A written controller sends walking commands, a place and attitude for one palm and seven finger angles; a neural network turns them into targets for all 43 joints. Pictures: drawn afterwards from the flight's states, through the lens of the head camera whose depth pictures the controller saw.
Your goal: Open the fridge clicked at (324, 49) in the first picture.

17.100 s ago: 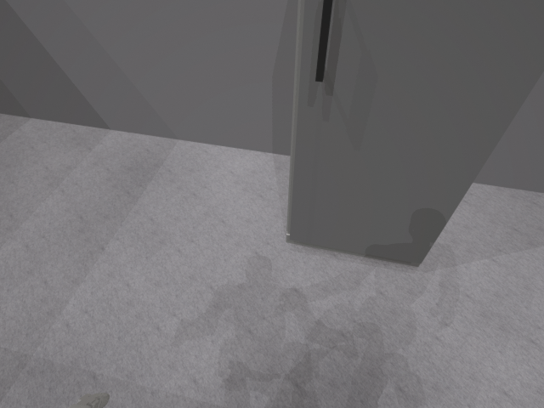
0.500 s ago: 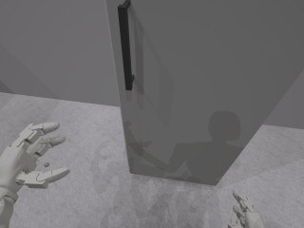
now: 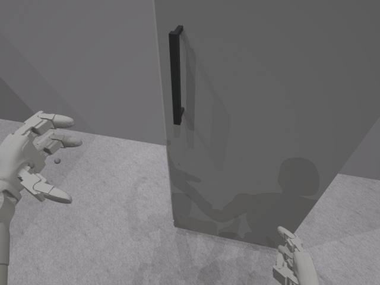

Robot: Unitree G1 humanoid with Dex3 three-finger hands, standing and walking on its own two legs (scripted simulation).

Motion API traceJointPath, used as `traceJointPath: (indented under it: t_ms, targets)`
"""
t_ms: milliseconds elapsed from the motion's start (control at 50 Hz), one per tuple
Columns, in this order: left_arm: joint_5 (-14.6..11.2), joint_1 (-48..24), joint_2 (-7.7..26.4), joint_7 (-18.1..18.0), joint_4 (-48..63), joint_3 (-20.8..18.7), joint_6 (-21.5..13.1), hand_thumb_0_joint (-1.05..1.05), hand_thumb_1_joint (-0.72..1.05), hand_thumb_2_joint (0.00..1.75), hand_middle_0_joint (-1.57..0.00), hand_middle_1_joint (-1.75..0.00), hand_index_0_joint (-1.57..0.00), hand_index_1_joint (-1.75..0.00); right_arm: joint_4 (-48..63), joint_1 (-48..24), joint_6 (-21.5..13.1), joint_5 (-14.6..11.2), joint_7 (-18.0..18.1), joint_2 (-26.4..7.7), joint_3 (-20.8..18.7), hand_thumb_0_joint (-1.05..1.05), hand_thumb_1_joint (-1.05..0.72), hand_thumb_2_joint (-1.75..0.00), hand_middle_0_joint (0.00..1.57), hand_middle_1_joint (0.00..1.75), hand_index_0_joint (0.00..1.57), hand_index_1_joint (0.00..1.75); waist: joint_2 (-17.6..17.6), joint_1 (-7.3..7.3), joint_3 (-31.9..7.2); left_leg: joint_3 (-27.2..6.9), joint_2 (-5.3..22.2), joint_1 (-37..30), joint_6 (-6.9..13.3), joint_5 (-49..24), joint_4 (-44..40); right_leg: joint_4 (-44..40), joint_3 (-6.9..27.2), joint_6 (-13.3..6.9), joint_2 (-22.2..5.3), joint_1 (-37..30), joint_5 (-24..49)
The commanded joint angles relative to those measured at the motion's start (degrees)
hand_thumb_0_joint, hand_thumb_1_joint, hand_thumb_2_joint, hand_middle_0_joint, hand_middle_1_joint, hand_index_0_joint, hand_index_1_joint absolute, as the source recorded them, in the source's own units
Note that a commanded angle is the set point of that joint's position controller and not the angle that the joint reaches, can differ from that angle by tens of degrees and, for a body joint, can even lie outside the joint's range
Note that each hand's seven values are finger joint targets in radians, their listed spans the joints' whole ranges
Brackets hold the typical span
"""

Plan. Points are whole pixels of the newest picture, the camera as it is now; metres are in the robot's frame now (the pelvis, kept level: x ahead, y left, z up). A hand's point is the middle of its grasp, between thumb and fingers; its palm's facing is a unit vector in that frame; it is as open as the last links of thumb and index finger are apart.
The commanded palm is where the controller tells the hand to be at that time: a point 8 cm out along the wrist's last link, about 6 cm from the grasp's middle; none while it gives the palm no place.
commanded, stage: raise the hand to about handle height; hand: left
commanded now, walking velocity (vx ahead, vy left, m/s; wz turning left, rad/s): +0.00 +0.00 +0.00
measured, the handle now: (178, 80) +0.52 +0.10 +0.20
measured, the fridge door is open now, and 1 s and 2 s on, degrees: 0 0 0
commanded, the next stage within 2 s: move the hooked fingers beside the handle in 0.72 s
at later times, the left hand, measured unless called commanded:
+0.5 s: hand (73, 135) +0.29 +0.25 +0.21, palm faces -0.02 -0.99 -0.11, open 14.0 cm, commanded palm +0.26 +0.29 +0.23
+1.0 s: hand (84, 125) +0.32 +0.24 +0.21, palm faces -0.03 -0.99 -0.10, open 14.0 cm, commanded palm +0.29 +0.28 +0.22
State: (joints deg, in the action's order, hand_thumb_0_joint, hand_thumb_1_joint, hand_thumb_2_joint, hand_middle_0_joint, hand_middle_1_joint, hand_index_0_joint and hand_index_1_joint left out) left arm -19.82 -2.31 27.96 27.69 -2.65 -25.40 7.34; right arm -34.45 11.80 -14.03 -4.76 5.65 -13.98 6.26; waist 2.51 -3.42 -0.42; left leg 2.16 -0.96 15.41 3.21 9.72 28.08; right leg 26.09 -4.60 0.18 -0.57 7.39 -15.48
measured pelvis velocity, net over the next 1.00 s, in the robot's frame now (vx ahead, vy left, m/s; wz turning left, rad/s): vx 0.03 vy -0.02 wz -0.01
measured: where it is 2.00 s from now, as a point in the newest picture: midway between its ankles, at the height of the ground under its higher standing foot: outside the picture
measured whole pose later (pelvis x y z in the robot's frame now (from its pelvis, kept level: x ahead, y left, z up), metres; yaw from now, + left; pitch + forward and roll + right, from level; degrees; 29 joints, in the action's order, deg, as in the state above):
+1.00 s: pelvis +0.03 -0.02 +0.00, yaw +0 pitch -2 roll +0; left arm -19.3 -12.1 29.0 28.6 -6.5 -25.7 15.0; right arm -34.2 10.9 -9.6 -6.4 5.1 -15.4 5.3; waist 3.5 -3.3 -1.8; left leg 1.9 -0.1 13.5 1.4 11.6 27.2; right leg 25.2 -4.5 -1.4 0.5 5.6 -17.4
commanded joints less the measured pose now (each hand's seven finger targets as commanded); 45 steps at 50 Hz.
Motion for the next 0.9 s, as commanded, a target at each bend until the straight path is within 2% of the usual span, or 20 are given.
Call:
traceJointPath:
  t_ms: [0,40,80,160,180,220,280,300,340,400,420,500,560,600,720,780,800,820,860,880]
  targets:
    - [-1.7,-20.0,17.1,0.6,11.4,-6.3,-1.7,0.00,-0.50,0.30,-0.30,-1.20,-0.30,-1.20,8.8,-7.5,-3.0,-0.3,0.9,-7.5,-3.0,0.00,-0.90,-0.90,0.20,0.30,0.20,0.30,4.5,0.91,-8.2,-6.6,1.6,-11.9,-1.7,3.8,-6.9,-5.9,0.9,-1.7,2.0,7.1,2.0]
    - [-1.4,-21.8,17.9,1.0,11.4,-6.6,-0.7,0.00,-0.50,0.30,-0.30,-1.20,-0.30,-1.20,8.9,-7.7,-2.8,-0.5,0.9,-7.4,-3.1,0.00,-0.90,-0.90,0.20,0.30,0.20,0.30,6.1,0.92,-8.8,-6.4,1.4,-13.0,-1.7,3.7,-6.9,-6.1,1.0,-1.7,1.9,7.2,2.2]
    - [-1.7,-21.8,19.4,1.3,10.1,-7.8,0.3,0.00,-0.50,0.30,-0.30,-1.20,-0.30,-1.20,9.0,-8.2,-2.6,-0.5,0.7,-7.4,-3.0,0.00,-0.90,-0.90,0.20,0.30,0.20,0.30,4.1,0.23,-8.8,-6.2,1.3,-12.6,-1.5,2.3,-6.6,-6.9,1.4,-1.8,1.8,6.1,2.8]
    - [-1.5,-25.6,20.7,2.0,7.1,-8.1,2.5,0.00,-0.50,0.30,-0.30,-1.20,-0.30,-1.20,8.8,-8.5,-2.2,-1.1,0.4,-8.0,-3.1,0.00,-0.90,-0.90,0.20,0.30,0.20,0.30,3.6,0.65,-8.3,-5.7,1.0,-12.3,-1.3,2.5,-6.4,-7.1,1.5,-1.5,1.4,6.8,2.3]
    - [-1.7,-25.8,22.0,2.1,6.9,-9.0,2.8,0.00,-0.50,0.30,-0.30,-1.20,-0.30,-1.20,9.0,-8.9,-2.0,-1.0,0.3,-7.9,-3.0,0.00,-0.90,-0.90,0.20,0.30,0.20,0.30,3.0,-0.01,-8.1,-5.5,1.0,-11.7,-1.3,1.5,-5.9,-7.8,2.4,-1.7,1.1,5.9,2.8]
    - [-1.3,-27.1,20.7,2.4,5.3,-7.3,3.9,0.00,-0.50,0.30,-0.30,-1.20,-0.30,-1.20,9.0,-8.9,-1.8,-1.3,0.2,-8.1,-3.1,0.00,-0.90,-0.90,0.20,0.30,0.20,0.30,3.4,0.75,-8.0,-5.2,0.8,-12.1,-1.2,1.6,-5.7,-7.6,2.2,-1.4,1.0,6.8,2.7]
    - [-1.9,-21.9,19.1,3.6,0.1,-6.8,5.3,0.00,-0.50,0.30,-0.30,-1.20,-0.30,-1.20,9.1,-8.3,-1.2,-1.4,-0.4,-8.6,-3.5,0.00,-0.90,-0.90,0.20,0.30,0.20,0.30,-1.6,0.22,-6.8,-4.9,1.0,-10.1,-1.1,0.2,-4.4,-7.7,3.4,-1.1,0.5,6.6,4.3]
    - [-1.9,-22.7,19.4,3.8,0.5,-6.8,5.5,0.00,-0.50,0.30,-0.30,-1.20,-0.30,-1.20,9.2,-8.7,-1.0,-1.6,-0.6,-8.9,-3.6,0.00,-0.90,-0.90,0.20,0.30,0.20,0.30,-1.5,0.49,-6.8,-4.5,0.8,-9.4,-1.0,0.1,-3.8,-7.5,3.9,-0.7,0.3,7.2,4.6]
    - [-1.8,-25.0,20.5,3.6,4.6,-7.5,5.0,0.00,-0.50,0.30,-0.30,-1.20,-0.30,-1.20,10.1,-9.5,-1.0,-1.6,-0.7,-8.6,-3.7,0.00,-0.90,-0.90,0.20,0.30,0.20,0.30,0.8,0.41,-9.5,-4.3,0.6,-10.7,-1.0,-0.8,-3.2,-6.6,4.1,-0.7,0.2,6.6,5.4]
    - [-2.1,-26.5,22.1,2.4,8.3,-9.3,3.3,0.00,-0.50,0.30,-0.30,-1.20,-0.30,-1.20,10.2,-9.6,-1.0,-1.4,-0.5,-8.2,-3.7,0.00,-0.90,-0.90,0.20,0.30,0.20,0.30,0.8,0.30,-10.8,-3.9,0.6,-11.3,-0.8,-2.5,-2.6,-6.3,4.1,-0.7,0.3,5.5,7.3]
    - [-2.0,-26.5,22.2,2.1,8.9,-9.6,2.9,0.00,-0.50,0.30,-0.30,-1.20,-0.30,-1.20,10.3,-9.7,-1.1,-1.3,-0.3,-8.0,-3.7,0.00,-0.90,-0.90,0.20,0.30,0.20,0.30,2.7,0.24,-11.3,-3.8,0.6,-12.1,-0.8,-3.1,-2.5,-6.1,4.2,-0.8,0.4,5.5,8.2]
    - [-1.6,-26.2,22.3,1.0,8.9,-10.3,2.5,0.00,-0.50,0.30,-0.30,-1.20,-0.30,-1.20,9.7,-9.0,-1.0,-1.1,0.0,-8.0,-3.7,0.00,-0.90,-0.90,0.20,0.30,0.20,0.30,2.6,0.32,-10.5,-3.6,0.8,-11.9,-0.8,-4.1,-2.6,-6.0,3.9,-0.6,0.4,5.0,10.1]
    - [-1.0,-26.9,21.2,0.8,9.5,-9.0,3.0,0.00,-0.50,0.30,-0.30,-1.20,-0.30,-1.20,10.0,-9.0,-1.1,-1.3,0.2,-7.7,-3.7,0.00,-0.90,-0.90,0.20,0.30,0.20,0.30,6.2,0.59,-10.3,-3.7,0.7,-13.7,-0.9,-4.3,-3.2,-5.6,2.9,-0.9,0.8,6.0,10.2]
    - [-1.4,-25.1,21.5,0.9,8.6,-9.6,3.5,0.00,-0.50,0.30,-0.30,-1.20,-0.30,-1.20,9.8,-8.8,-0.8,-1.2,0.2,-8.0,-3.8,0.00,-0.90,-0.90,0.20,0.30,0.20,0.30,2.7,0.34,-11.0,-3.5,0.7,-13.4,-0.6,-6.2,-2.6,-5.5,3.4,-0.6,0.6,4.7,13.5]
    - [-1.8,-24.6,20.5,2.1,6.8,-8.7,4.7,0.00,-0.50,0.30,-0.30,-1.20,-0.30,-1.20,10.2,-8.9,0.0,-1.5,-0.1,-8.1,-3.7,0.00,-0.90,-0.90,0.20,0.30,0.20,0.30,0.5,0.49,-11.2,-3.7,0.6,-13.5,-0.6,-7.8,-2.3,-4.9,2.8,-0.3,0.9,5.0,16.0]
    - [-2.1,-23.5,20.7,2.4,6.3,-8.9,4.7,0.00,-0.50,0.30,-0.30,-1.20,-0.30,-1.20,10.2,-8.8,0.5,-1.5,-0.3,-8.1,-3.9,0.00,-0.90,-0.90,0.20,0.30,0.20,0.30,0.0,0.22,-11.0,-3.6,0.7,-13.4,-0.7,-8.5,-1.9,-5.0,3.2,-0.2,0.7,4.7,17.1]
    - [-1.9,-24.7,20.7,2.3,7.2,-8.9,4.7,0.00,-0.50,0.30,-0.30,-1.20,-0.30,-1.20,10.3,-9.0,0.6,-1.6,-0.3,-8.2,-3.9,0.00,-0.90,-0.90,0.20,0.30,0.20,0.30,0.9,0.45,-11.9,-3.5,0.5,-13.7,-0.6,-8.8,-2.1,-4.7,2.8,-0.3,0.9,4.7,17.3]
    - [-1.7,-27.0,18.6,2.3,8.4,-6.5,4.6,0.00,-0.50,0.30,-0.30,-1.20,-0.30,-1.20,10.5,-9.4,0.5,-1.8,-0.3,-7.7,-3.7,0.00,-0.90,-0.90,0.20,0.30,0.20,0.30,2.9,1.04,-11.8,-3.3,0.5,-14.7,-0.6,-8.6,-2.1,-4.7,2.8,-0.4,1.0,5.5,16.7]
    - [-1.6,-28.3,18.8,1.8,8.1,-6.6,4.1,0.00,-0.50,0.30,-0.30,-1.20,-0.30,-1.20,10.2,-9.0,0.3,-1.6,-0.1,-7.8,-3.8,0.00,-0.90,-0.90,0.20,0.30,0.20,0.30,2.9,1.30,-12.2,-3.7,0.6,-15.5,-0.7,-8.4,-2.3,-4.7,2.4,-0.6,1.2,6.0,15.9]
    - [-1.6,-27.2,19.4,1.5,7.7,-6.9,4.0,0.00,-0.50,0.30,-0.30,-1.20,-0.30,-1.20,10.0,-8.8,0.5,-1.4,-0.1,-7.7,-3.8,0.00,-0.90,-0.90,0.20,0.30,0.20,0.30,1.4,0.75,-11.6,-3.8,0.8,-14.9,-0.7,-8.8,-2.2,-5.0,2.7,-0.8,1.1,5.4,16.2]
